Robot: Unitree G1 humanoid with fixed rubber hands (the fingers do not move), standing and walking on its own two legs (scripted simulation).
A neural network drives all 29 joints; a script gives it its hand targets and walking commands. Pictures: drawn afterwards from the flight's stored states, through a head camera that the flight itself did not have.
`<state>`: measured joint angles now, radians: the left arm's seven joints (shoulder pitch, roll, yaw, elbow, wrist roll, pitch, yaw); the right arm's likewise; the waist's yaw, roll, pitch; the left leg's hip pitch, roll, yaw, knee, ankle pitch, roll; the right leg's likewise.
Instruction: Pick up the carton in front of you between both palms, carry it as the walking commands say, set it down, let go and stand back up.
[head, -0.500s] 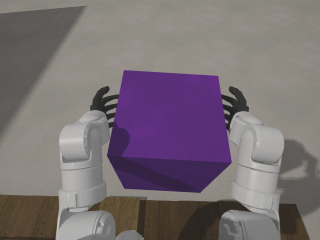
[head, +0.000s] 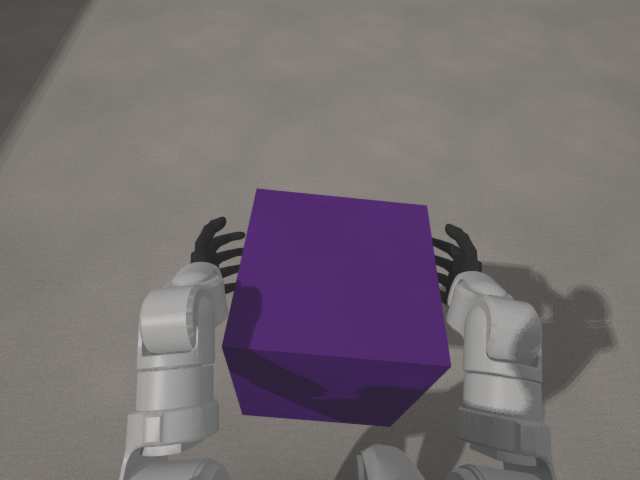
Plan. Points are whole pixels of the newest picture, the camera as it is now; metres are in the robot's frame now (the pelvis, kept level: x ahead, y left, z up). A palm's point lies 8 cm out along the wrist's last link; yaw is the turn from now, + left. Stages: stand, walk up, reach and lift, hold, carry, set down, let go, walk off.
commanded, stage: carry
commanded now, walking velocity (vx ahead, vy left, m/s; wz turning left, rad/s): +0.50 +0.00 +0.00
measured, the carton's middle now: (328, 317) +0.32 -0.02 +0.00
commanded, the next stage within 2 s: none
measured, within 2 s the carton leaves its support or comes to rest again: neither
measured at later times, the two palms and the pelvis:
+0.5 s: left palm (216, 91) +0.66 +0.16 +0.11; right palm (398, 86) +0.69 -0.14 +0.11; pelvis +0.35 -0.02 +0.00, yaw +3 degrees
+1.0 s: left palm (221, 11) +0.99 +0.19 +0.09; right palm (360, 14) +0.99 -0.11 +0.10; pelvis +0.69 +0.05 +0.01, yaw +0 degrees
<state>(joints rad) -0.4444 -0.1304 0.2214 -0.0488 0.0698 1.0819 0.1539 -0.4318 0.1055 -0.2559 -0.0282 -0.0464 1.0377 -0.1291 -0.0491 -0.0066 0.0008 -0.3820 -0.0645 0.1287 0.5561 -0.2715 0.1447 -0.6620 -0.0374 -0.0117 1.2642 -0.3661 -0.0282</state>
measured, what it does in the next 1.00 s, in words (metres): walks ahead: right foot, then left foot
